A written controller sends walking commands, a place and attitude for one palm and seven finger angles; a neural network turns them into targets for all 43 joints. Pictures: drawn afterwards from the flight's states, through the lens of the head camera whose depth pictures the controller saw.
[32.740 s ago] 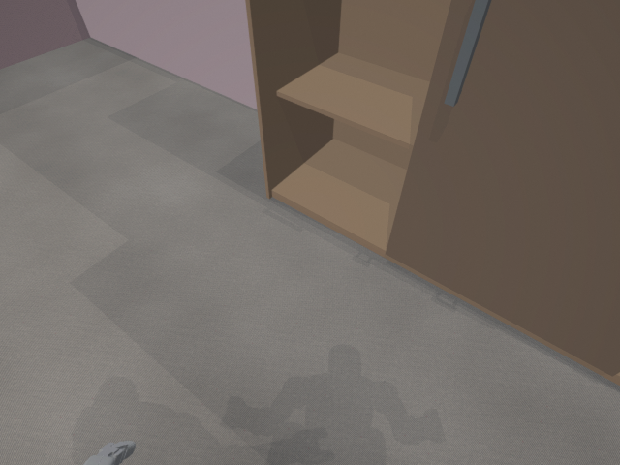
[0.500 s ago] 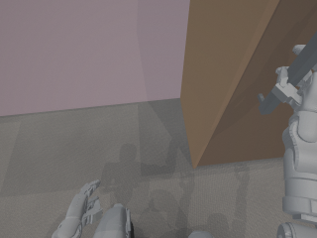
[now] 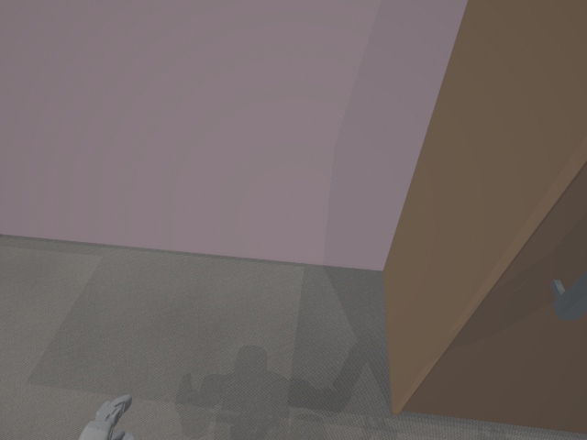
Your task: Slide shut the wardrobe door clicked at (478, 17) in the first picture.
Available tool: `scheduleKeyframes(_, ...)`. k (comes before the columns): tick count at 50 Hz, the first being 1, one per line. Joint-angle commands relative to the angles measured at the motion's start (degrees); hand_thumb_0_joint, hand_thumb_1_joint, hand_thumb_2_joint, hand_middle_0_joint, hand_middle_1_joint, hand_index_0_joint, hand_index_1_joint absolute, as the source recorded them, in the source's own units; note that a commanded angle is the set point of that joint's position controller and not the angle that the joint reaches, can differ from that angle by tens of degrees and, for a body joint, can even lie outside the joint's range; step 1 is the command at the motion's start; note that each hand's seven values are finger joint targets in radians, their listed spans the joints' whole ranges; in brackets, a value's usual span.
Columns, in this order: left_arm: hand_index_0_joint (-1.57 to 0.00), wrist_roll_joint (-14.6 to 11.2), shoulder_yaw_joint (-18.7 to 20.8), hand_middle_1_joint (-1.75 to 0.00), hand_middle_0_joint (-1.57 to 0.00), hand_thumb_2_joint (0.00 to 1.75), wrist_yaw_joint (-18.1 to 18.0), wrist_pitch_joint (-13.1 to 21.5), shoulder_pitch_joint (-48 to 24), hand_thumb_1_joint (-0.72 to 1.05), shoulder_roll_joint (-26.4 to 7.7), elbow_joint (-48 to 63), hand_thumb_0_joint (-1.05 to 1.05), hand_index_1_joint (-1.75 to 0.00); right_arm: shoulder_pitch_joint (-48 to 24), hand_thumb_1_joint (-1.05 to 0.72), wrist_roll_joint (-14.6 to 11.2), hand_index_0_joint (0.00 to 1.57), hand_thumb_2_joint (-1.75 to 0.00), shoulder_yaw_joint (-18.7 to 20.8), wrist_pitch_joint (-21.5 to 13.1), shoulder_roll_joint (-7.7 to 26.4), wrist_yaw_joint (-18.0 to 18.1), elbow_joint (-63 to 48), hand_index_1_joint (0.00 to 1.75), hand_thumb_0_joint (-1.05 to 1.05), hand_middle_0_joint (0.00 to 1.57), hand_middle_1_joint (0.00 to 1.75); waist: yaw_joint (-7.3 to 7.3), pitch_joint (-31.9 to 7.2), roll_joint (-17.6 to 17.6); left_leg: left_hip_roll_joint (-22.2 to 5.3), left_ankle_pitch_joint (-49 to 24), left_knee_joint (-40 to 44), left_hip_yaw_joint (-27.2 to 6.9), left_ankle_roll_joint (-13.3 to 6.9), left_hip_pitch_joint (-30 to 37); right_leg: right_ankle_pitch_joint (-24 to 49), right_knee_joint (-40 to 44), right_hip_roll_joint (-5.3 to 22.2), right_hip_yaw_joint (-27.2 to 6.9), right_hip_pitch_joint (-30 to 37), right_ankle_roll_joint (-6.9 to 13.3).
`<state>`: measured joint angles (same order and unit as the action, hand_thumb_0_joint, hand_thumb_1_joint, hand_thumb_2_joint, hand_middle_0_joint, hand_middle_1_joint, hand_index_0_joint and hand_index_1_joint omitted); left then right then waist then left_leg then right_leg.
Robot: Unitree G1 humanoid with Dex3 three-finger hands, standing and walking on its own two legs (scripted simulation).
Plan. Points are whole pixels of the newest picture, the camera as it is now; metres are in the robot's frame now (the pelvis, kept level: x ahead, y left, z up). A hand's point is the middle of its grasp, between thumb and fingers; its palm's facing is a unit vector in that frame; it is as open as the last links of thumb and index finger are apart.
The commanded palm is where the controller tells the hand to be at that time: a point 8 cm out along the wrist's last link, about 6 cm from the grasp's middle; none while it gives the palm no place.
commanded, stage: stop walking and hold the door there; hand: right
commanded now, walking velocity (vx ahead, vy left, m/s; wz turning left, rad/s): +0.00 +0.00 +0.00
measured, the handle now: out of the picture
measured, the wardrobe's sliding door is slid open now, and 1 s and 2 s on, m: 0.00 0.00 0.00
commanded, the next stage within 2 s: loosen the grip on the handle in 1.76 s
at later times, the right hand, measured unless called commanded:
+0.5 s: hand out of the picture +0.31 -0.35 +0.13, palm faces +0.60 +0.74 -0.29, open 6.9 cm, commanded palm +0.26 -0.37 +0.12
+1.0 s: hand out of the picture +0.30 -0.36 +0.13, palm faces +0.44 +0.86 -0.26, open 6.7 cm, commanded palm +0.26 -0.38 +0.12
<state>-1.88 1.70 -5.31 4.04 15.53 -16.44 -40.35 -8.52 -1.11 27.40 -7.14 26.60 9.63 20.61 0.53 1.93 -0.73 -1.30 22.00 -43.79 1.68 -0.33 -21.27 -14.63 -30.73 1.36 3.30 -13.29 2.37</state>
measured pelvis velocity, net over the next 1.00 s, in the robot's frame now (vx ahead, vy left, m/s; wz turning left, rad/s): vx -0.08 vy -0.08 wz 0.00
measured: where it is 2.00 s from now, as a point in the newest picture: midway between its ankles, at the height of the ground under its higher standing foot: outside the picture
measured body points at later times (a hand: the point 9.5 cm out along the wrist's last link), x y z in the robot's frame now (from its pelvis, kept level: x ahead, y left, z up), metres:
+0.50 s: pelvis -0.01 +0.00 +0.00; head -0.04 +0.01 +0.45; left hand +0.10 +0.27 -0.10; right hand +0.27 -0.39 +0.15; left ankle +0.02 +0.12 -0.74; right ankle +0.03 -0.09 -0.74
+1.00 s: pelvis -0.08 -0.08 +0.00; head -0.04 -0.07 +0.44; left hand +0.08 +0.14 -0.12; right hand +0.28 -0.40 +0.15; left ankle -0.08 +0.05 -0.70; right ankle -0.03 -0.19 -0.74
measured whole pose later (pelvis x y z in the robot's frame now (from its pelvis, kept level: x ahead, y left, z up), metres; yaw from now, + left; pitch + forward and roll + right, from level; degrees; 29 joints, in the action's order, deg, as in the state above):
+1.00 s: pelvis -0.08 -0.08 +0.00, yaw +0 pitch -1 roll +1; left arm -2.3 -1.6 -4.9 1.9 9.0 -11.9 -37.8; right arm -23.3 -2.5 16.7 -6.4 23.3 8.6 26.5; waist -0.2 5.3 -2.5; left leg -3.3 26.1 -50.6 3.3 1.7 -23.1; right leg -11.6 -30.9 0.9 3.8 -18.8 2.0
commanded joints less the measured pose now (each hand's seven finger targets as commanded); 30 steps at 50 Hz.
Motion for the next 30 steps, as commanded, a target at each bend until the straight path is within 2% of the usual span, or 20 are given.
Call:
scheduleKeyframes(1,-0.2,-0.3,1.1,-0.3,-0.2,0.9,-0.3,4.0,-4.1,0.9,-7.2,8.2,0.0,-0.3,-11.8,-0.9,1.2,0.45,-0.9,-0.1,-3.0,16.0,-0.9,-14.2,1.4,0.0,0.45,1.4,-0.03,-12.0,-11.5,0.2,-1.2,10.1,2.0,1.2,1.8,23.7,9.9,9.6,-7.9,11.1,2.7)
scheduleKeyframes(2,-0.2,-0.3,0.9,-0.3,-0.2,0.9,-0.2,4.2,-3.9,0.9,-7.4,8.2,0.0,-0.3,-11.7,-0.9,1.1,0.45,-0.9,-0.6,-2.8,15.9,-1.0,-14.3,1.4,0.0,0.45,1.4,0.21,-12.6,-12.5,0.6,-2.9,14.2,2.5,1.1,3.1,25.9,9.1,9.1,-7.4,12.6,1.6)
scheduleKeyframes(4,-0.2,-0.1,0.3,-0.3,-0.2,0.9,-0.1,4.1,-4.8,0.9,-7.4,8.4,0.0,-0.3,-10.9,-0.9,0.9,0.45,-0.9,-2.8,-2.3,14.3,-1.4,-13.1,1.4,0.0,0.45,1.4,0.5,-11.4,-12.8,0.2,-8.8,21.1,1.9,0.6,8.8,21.1,9.1,8.8,-7.0,9.2,-0.2)
scheduleKeyframes(5,-0.2,0.2,0.0,-0.3,-0.2,0.9,-0.1,4.0,-5.3,0.9,-7.3,8.5,0.0,-0.3,-10.1,-0.9,0.9,0.45,-0.9,-2.8,-2.4,14.5,-1.5,-12.7,1.4,0.0,0.45,1.4,0.53,-11.6,-11.2,-1.0,-14.1,21.9,-0.5,-0.1,12.5,18.1,8.7,8.5,-6.6,6.1,-0.7)
scheduleKeyframes(6,-0.2,0.4,0.1,-0.3,-0.2,0.9,-0.4,3.8,-5.3,0.9,-7.5,8.4,0.0,-0.3,-10.0,-0.9,1.0,0.45,-0.9,-0.3,-2.6,17.1,-1.2,-11.6,1.4,0.0,0.45,1.4,0.73,-12.0,-9.0,-2.9,-20.7,20.6,-3.2,-1.0,14.8,16.7,8.1,7.5,-6.0,3.4,-1.5)
scheduleKeyframes(7,-0.2,0.5,0.2,-0.3,-0.2,0.9,-0.6,3.7,-5.5,0.9,-7.2,8.4,0.0,-0.3,-10.1,-0.9,0.9,0.45,-0.9,1.7,-2.7,19.1,-0.8,-10.8,1.4,0.0,0.45,1.4,0.8,-13.2,-6.5,-4.6,-26.4,19.0,-4.6,-1.6,15.7,16.2,7.7,6.6,-5.6,2.6,-2.4)
scheduleKeyframes(8,-0.2,0.7,0.0,-0.3,-0.2,0.9,-0.8,3.5,-6.5,0.9,-6.9,8.3,0.0,-0.3,-9.4,-0.9,1.0,0.45,-0.9,1.8,-2.5,19.1,-0.9,-9.0,1.4,0.0,0.45,1.4,0.98,-12.0,-6.5,-5.4,-27.3,18.9,-4.5,-1.6,15.3,13.9,8.7,6.1,-5.3,1.3,-2.9)
scheduleKeyframes(9,-0.2,0.0,0.5,-0.3,-0.2,0.9,-0.8,3.2,-4.9,0.9,-6.9,7.4,0.0,-0.3,-8.2,-0.9,0.6,0.45,-0.9,3.3,-2.3,19.2,-0.8,-6.3,1.4,0.0,0.45,1.4,0.53,-12.2,-1.9,-4.0,-23.4,18.9,-3.7,-1.1,15.1,10.4,9.2,6.2,-5.2,0.7,-2.6)
scheduleKeyframes(11,-0.2,-0.2,0.6,-0.3,-0.2,0.9,-0.9,2.7,-5.4,0.9,-7.1,7.4,0.0,-0.3,-10.3,-0.9,0.2,0.45,-0.9,1.4,-2.3,17.4,-1.0,-6.0,1.4,0.0,0.45,1.4,0.29,-11.9,0.7,-4.3,-18.2,21.0,-5.2,-1.2,12.3,6.2,8.8,6.1,-4.8,1.8,-1.5)
scheduleKeyframes(14,-0.2,0.0,0.2,-0.3,-0.2,0.9,-1.0,2.4,-5.9,0.9,-6.8,7.0,0.0,-0.3,-12.7,-0.9,0.6,0.45,-0.9,-0.4,-2.9,16.5,-0.9,-3.9,1.4,0.0,0.45,1.4,0.43,-9.3,-4.2,-4.0,-9.6,22.5,-5.7,-1.2,8.4,-1.1,11.8,6.4,-5.4,1.1,-0.9)
scheduleKeyframes(16,-0.2,0.0,0.2,-0.3,-0.2,0.9,-1.1,2.2,-5.7,0.9,-7.2,6.8,0.0,-0.3,-13.0,-0.9,0.9,0.45,-0.9,1.1,-3.2,18.4,-0.6,-1.2,1.4,0.0,0.45,1.4,0.23,-8.7,-4.6,-3.4,-6.4,22.9,-4.8,-0.9,7.3,-5.2,13.3,6.7,-6.1,0.5,-0.6)
scheduleKeyframes(17,-0.2,0.0,0.1,-0.3,-0.2,0.9,-1.1,2.2,-6.0,0.9,-7.0,7.0,0.0,-0.3,-13.1,-0.9,1.0,0.45,-0.9,-0.1,-3.3,17.2,-0.6,-0.4,1.4,0.0,0.45,1.4,0.29,-7.9,-5.4,-3.2,-5.2,23.0,-4.5,-0.7,6.8,-7.1,14.2,6.9,-6.2,-0.1,-0.5)
scheduleKeyframes(18,-0.2,0.0,0.2,-0.3,-0.2,0.9,-1.2,2.1,-5.9,0.9,-7.3,6.9,0.0,-0.3,-13.6,-0.9,1.0,0.45,-0.9,0.7,-3.4,18.2,-0.6,0.5,1.4,0.0,0.45,1.4,0.27,-7.2,-5.8,-3.2,-4.5,23.1,-4.3,-0.8,6.8,-8.5,14.8,6.9,-6.6,-1.2,-0.5)
scheduleKeyframes(21,-0.2,-0.2,0.4,-0.3,-0.2,0.9,-1.3,2.1,-5.5,0.9,-7.5,7.0,0.0,-0.3,-13.6,-0.9,1.1,0.45,-0.9,1.4,-4.0,18.9,-0.5,2.4,1.4,0.0,0.45,1.4,0.05,-7.9,-4.5,-3.1,-6.0,23.1,-4.3,-0.6,6.9,-6.6,14.3,6.9,-6.2,-0.5,-0.5)
scheduleKeyframes(23,-0.2,-0.3,0.4,-0.3,-0.2,0.9,-1.2,2.1,-5.6,0.9,-7.4,7.2,0.0,-0.3,-14.2,-0.9,1.1,0.45,-0.9,-0.8,-4.2,16.8,-0.9,2.5,1.4,0.0,0.45,1.4,0.34,-7.6,-4.9,-3.3,-7.0,23.1,-4.3,-0.7,6.9,-5.0,13.9,6.6,-6.0,-0.6,-0.6)
scheduleKeyframes(24,-0.2,-0.4,0.5,-0.3,-0.2,0.9,-1.2,2.0,-5.6,0.9,-7.4,7.3,0.0,-0.3,-13.7,-0.9,1.0,0.45,-0.9,-0.6,-4.3,16.8,-0.9,2.7,1.4,0.0,0.45,1.4,0.13,-7.5,-4.1,-3.4,-7.7,23.3,-4.8,-0.7,6.6,-3.9,13.5,6.7,-5.5,-0.1,-0.5)
scheduleKeyframes(25,-0.2,-0.4,0.7,-0.3,-0.2,0.9,-1.3,2.0,-5.3,0.9,-7.8,7.3,0.0,-0.3,-13.9,-0.9,1.2,0.45,-0.9,-0.1,-4.5,17.3,-0.8,3.1,1.4,0.0,0.45,1.4,-0.2,-8.2,-3.8,-4.0,-10.4,23.3,-5.0,-0.8,7.7,-0.4,11.9,5.9,-5.0,-0.4,-0.5)
scheduleKeyframes(27,-0.2,-0.4,1.1,-0.3,-0.2,0.9,-1.2,1.6,-5.8,0.9,-7.9,7.6,0.0,-0.3,-13.7,-0.9,1.2,0.45,-0.9,-0.7,-4.6,16.9,-0.9,2.3,1.4,0.0,0.45,1.4,-0.46,-9.1,-2.8,-6.5,-19.0,22.8,-7.1,-1.4,8.2,8.3,7.6,5.1,-4.1,0.2,-0.9)
scheduleKeyframes(28,-0.2,-0.4,1.5,-0.3,-0.2,0.9,-1.1,1.3,-5.9,0.9,-8.3,7.6,0.0,-0.3,-13.9,-0.9,1.3,0.45,-0.9,0.0,-4.5,17.9,-0.8,2.6,1.4,0.0,0.45,1.4,-0.38,-9.3,-2.2,-8.2,-23.6,22.7,-8.3,-2.0,8.5,11.0,4.8,4.6,-3.8,-0.4,-1.4)
scheduleKeyframes(30,-0.2,-0.6,1.8,-0.3,-0.2,0.9,-0.9,0.4,-5.7,0.9,-7.9,7.6,0.0,-0.3,-14.2,-0.9,1.3,0.45,-0.9,-0.1,-4.4,18.1,-0.7,2.2,1.4,0.0,0.45,1.4,-0.34,-12.3,1.2,-13.6,-33.8,22.4,-11.6,-4.3,9.0,11.4,-2.1,3.2,-3.1,0.5,-2.3)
